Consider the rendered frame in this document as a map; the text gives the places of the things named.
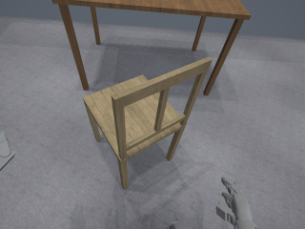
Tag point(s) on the right robot forearm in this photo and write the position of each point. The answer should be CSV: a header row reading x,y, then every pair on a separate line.
x,y
244,224

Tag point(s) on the table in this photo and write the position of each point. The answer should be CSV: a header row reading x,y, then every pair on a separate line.
x,y
233,9

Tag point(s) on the robot right hand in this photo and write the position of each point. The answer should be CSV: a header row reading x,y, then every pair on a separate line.
x,y
238,205

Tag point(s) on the chair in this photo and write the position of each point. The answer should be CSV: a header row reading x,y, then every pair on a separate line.
x,y
133,115

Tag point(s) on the robot left hand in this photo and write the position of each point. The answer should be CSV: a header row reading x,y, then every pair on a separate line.
x,y
6,154

